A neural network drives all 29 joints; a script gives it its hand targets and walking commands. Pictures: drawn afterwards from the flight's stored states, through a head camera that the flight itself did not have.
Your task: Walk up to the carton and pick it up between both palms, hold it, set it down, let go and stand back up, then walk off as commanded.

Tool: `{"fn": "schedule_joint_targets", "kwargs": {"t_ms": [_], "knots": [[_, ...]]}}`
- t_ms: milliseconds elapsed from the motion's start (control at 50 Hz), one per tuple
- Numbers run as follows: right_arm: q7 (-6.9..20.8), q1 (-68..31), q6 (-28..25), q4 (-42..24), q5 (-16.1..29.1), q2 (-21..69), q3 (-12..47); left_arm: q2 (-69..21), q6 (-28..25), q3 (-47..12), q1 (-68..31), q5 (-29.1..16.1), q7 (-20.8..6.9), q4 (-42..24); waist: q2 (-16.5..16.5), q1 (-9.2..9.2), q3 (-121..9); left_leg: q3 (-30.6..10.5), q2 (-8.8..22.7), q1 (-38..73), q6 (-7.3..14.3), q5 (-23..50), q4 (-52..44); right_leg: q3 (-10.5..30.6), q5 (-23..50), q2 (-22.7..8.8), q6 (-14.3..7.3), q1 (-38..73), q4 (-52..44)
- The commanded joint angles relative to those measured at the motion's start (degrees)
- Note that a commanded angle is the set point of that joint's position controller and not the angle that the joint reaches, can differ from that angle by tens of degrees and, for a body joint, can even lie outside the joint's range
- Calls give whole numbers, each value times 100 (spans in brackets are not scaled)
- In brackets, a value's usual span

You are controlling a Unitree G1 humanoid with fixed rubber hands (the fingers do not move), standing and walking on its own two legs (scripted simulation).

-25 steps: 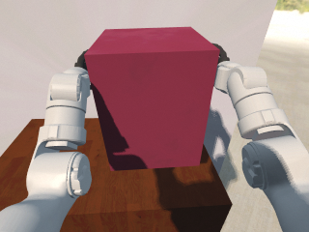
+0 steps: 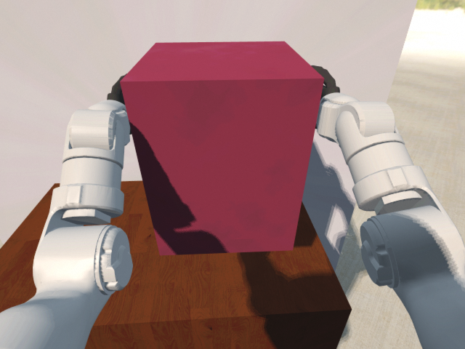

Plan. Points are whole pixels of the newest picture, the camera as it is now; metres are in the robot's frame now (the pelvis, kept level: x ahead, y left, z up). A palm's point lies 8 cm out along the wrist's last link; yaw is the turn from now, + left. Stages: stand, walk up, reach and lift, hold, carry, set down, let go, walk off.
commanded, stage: hold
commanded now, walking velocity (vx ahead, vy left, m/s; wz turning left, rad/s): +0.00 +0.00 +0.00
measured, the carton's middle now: (223, 145) +0.40 +0.00 +0.26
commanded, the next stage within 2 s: set down in 1.62 s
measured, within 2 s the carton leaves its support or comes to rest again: neither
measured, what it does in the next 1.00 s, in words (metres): stands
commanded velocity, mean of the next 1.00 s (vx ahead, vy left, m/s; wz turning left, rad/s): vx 0.00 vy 0.00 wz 0.00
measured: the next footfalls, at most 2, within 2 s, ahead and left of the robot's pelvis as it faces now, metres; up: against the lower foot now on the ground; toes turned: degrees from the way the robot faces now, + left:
none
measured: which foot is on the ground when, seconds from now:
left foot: down 0.00-1.00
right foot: down 0.00-1.00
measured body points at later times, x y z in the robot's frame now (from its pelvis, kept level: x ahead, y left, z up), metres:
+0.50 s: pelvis +0.00 +0.01 +0.00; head -0.10 +0.02 +0.44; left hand +0.39 +0.17 +0.32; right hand +0.38 -0.15 +0.34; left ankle +0.01 +0.14 -0.75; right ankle +0.01 -0.10 -0.75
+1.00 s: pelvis +0.00 +0.00 +0.00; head -0.09 +0.00 +0.44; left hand +0.39 +0.18 +0.32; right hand +0.38 -0.15 +0.33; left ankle +0.01 +0.14 -0.75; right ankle +0.01 -0.10 -0.75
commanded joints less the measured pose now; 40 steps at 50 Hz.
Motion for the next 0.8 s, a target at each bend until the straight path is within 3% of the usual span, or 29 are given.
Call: {"fn": "schedule_joint_targets", "kwargs": {"t_ms": [0,20,40,60,80,140,160,200,260,320,340,360,380,400,420,440,460,480,500,520,540,600,620,640,660,680,720,740,780], "knots": [[787,-4129,-215,-2219,1235,3552,804,-3212,-476,-1409,-4297,-1185,-827,-1696,-175,35,-2222,-30,-559,182,-65,1397,62,528,2136,129,330,1257,235],[805,-4129,-153,-1952,1227,3547,738,-3113,-418,-1330,-4300,-1110,-830,-1271,-2,45,-1769,-2,-584,108,-47,1045,-19,523,1646,98,328,1043,118],[814,-4281,-255,-2186,1190,3706,725,-3280,-444,-1425,-4300,-1176,-825,-1456,-115,62,-2055,-10,-562,110,-46,1213,-26,503,1639,131,349,1005,136],[803,-4120,-214,-2051,1143,3497,581,-3258,-416,-1535,-4369,-1214,-814,-1540,31,-130,-1947,-11,-544,97,-67,871,-42,514,1386,94,284,1003,84],[848,-3990,-137,-1579,994,3420,424,-3222,-395,-1411,-4445,-1116,-824,-1258,89,-154,-1310,-4,-480,-2,-85,647,-193,553,896,99,233,744,-8],[938,-4233,-203,-1526,958,3403,395,-3111,-395,-1313,-4378,-1055,-893,-1042,-38,-1,-1198,-84,-434,-210,-43,493,-261,523,544,122,224,617,2],[939,-4149,-175,-1539,951,3422,365,-3392,-364,-1585,-4380,-1175,-890,-1213,91,-163,-1360,-67,-430,-143,-104,558,-251,449,611,167,164,761,11],[984,-4506,-283,-1882,1022,3528,491,-3457,-427,-1650,-4633,-1249,-779,-1312,53,85,-1944,-48,-395,-29,-120,770,-273,410,601,201,176,888,51],[1072,-4160,-227,-1361,1009,3331,420,-3524,-435,-1622,-4574,-1192,-757,-1279,147,-148,-1769,-134,-330,-185,-136,583,-319,397,704,256,166,976,158],[1121,-4187,-219,-1006,938,3222,226,-3518,-329,-1393,-4269,-970,-779,-755,199,-181,-1221,-117,-330,-275,-139,389,-416,428,536,236,108,881,38],[1116,-4069,-284,-1183,987,3173,342,-3532,-348,-1526,-4100,-956,-819,-970,398,-114,-1443,-99,-318,-226,-169,676,-366,431,801,265,118,968,124],[1123,-4154,-305,-1290,1099,3305,425,-3563,-430,-1727,-4512,-1111,-807,-1376,335,-211,-1852,-142,-320,-82,-219,922,-290,413,1076,292,153,1071,134],[1086,-4405,-328,-1391,1077,3235,403,-3525,-408,-1733,-4553,-1268,-781,-1175,141,-149,-1853,-127,-317,-8,-240,1068,-243,397,1006,259,149,984,102],[1087,-4421,-368,-1637,1131,3191,425,-3709,-465,-1969,-4612,-1397,-742,-1342,227,-263,-2120,-111,-368,188,-252,1159,-124,455,1126,239,136,960,94],[1090,-4377,-328,-1547,1211,3351,600,-3614,-444,-1740,-4492,-1307,-679,-1305,193,-40,-1987,-132,-338,160,-248,1254,-130,434,1236,242,139,971,116],[1089,-4094,-375,-1531,1215,3268,493,-3750,-384,-1801,-4245,-1234,-681,-1441,449,-114,-1841,-100,-376,191,-265,1390,-95,483,1339,245,93,971,134],[1044,-4308,-356,-1594,1175,3236,488,-3623,-354,-1582,-4301,-1104,-690,-1180,314,-13,-1765,-121,-368,170,-208,1267,-112,457,1051,222,126,774,71],[1089,-4207,-252,-814,943,3050,233,-3488,-332,-1404,-4391,-965,-747,-778,264,-147,-983,-115,-341,-115,-194,505,-326,467,340,187,122,610,-83],[1094,-3981,-281,-794,817,3232,191,-3483,-380,-1289,-4193,-886,-807,-747,56,-119,-906,-72,-313,-136,-156,569,-402,500,472,162,123,752,-93],[1088,-4129,-359,-1255,1058,3296,383,-3526,-406,-1469,-4174,-1052,-806,-1143,157,-97,-1403,-82,-354,29,-151,978,-249,505,963,225,130,761,-6],[1064,-4219,-287,-1171,1067,3299,400,-3362,-347,-1300,-4121,-915,-805,-781,130,54,-1165,-88,-344,-147,-102,813,-304,507,721,181,117,865,-65],[1052,-4366,-385,-1628,1129,3482,586,-3378,-446,-1397,-4260,-1100,-791,-1074,-143,152,-1752,-29,-408,-5,-125,1171,-143,496,1067,190,159,975,27],[1071,-4283,-336,-1530,1142,3647,618,-3432,-528,-1434,-4548,-1173,-736,-1397,-174,35,-1855,-40,-369,131,-107,1367,-113,497,1347,213,142,929,47],[1054,-4110,-377,-1658,1268,3743,747,-3441,-545,-1604,-4757,-1230,-707,-1909,98,27,-2318,-15,-455,283,-142,1503,-29,512,1588,194,175,1137,126],[1017,-4140,-324,-1696,1159,3595,640,-3393,-459,-1495,-4274,-1188,-699,-1409,37,26,-2068,-44,-430,150,-155,1306,-67,557,1449,181,168,1139,52],[1006,-4278,-393,-2047,1311,3698,772,-3536,-448,-1666,-4250,-1251,-699,-1693,-28,112,-2202,-43,-440,225,-137,1516,-31,554,1652,230,202,1177,131],[966,-4280,-324,-2079,1230,3566,705,-3465,-387,-1531,-4298,-1236,-701,-1398,-139,12,-1990,-7,-469,151,-78,1149,-86,500,1476,193,250,1081,99],[955,-4028,-216,-1568,1073,3490,582,-3304,-400,-1272,-4381,-1048,-728,-1228,-178,-13,-1516,51,-487,-55,-64,755,-170,538,1216,149,258,960,55],[961,-4245,-234,-1452,928,3510,432,-3179,-315,-1179,-4292,-1009,-818,-786,-122,106,-1219,81,-512,-231,43,214,-298,566,541,74,266,711,-6]]}}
